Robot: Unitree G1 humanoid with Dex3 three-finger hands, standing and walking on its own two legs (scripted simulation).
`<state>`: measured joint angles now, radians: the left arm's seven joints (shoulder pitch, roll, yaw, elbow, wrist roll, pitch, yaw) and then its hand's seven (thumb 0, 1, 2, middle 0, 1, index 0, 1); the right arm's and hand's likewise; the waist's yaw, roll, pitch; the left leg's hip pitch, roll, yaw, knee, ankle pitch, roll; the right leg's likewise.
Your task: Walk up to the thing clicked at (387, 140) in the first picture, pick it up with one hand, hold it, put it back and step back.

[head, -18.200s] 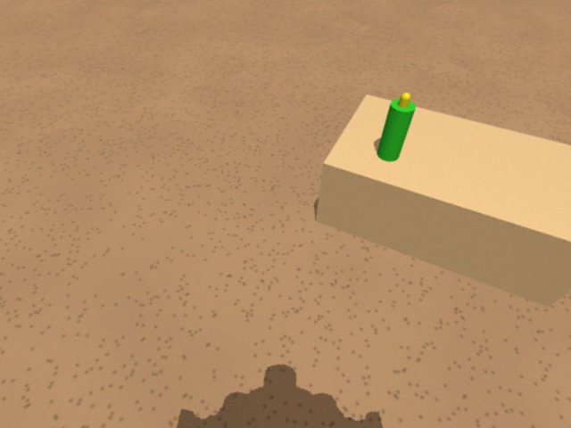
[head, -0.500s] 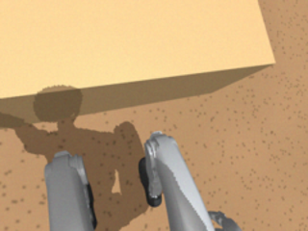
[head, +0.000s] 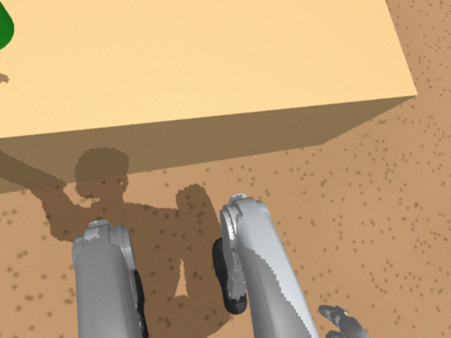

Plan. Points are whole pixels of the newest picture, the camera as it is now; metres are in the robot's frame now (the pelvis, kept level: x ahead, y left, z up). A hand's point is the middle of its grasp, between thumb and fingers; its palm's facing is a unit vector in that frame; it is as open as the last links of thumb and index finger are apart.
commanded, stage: close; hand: left
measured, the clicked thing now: out of the picture +0.62 +0.29 +0.09
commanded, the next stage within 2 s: settle in 0.44 s
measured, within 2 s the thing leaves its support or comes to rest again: leaves its support in 0.98 s
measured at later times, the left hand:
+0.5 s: hand out of the picture +0.59 +0.30 +0.04, palm faces +0.38 -0.92 -0.03, open 14.4 cm
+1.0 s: hand out of the picture +0.58 +0.29 +0.05, palm faces +0.36 -0.93 -0.08, open 12.0 cm
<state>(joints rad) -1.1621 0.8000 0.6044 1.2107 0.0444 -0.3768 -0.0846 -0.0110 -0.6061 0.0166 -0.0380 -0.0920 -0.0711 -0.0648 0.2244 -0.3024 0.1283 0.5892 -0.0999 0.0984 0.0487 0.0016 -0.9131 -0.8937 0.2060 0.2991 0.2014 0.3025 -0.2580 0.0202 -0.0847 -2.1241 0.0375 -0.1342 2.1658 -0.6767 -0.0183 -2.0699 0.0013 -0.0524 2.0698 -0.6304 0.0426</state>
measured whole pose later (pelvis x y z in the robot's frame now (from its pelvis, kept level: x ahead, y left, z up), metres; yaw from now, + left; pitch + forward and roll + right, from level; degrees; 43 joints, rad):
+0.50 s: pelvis +0.01 +0.00 +0.01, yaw +1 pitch +37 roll -7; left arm -1.17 0.76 0.59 1.17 0.06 -0.36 -0.05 -0.01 -0.47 0.30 -0.46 -0.46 -0.49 -0.44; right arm 0.24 -0.29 0.11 0.59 -0.10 0.12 0.05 0.00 -0.91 -0.89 0.21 0.30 0.20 0.30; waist -0.26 0.02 -0.08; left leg -2.10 0.04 -0.12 2.14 -0.69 -0.02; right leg -2.05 0.00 -0.04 2.05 -0.65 0.04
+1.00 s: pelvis +0.02 +0.00 +0.05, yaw +1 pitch +38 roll -6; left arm -1.04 0.65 0.55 1.01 0.06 -0.26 -0.02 -0.03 -0.62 0.90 -0.63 -1.01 -0.66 -1.01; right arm 0.25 -0.25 0.09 0.61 -0.07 0.11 0.02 0.00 -0.90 -0.90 0.21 0.30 0.20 0.30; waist -0.23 0.02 -0.11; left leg -1.99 0.04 -0.10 2.01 -0.69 -0.02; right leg -1.94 -0.01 -0.04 1.93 -0.65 0.04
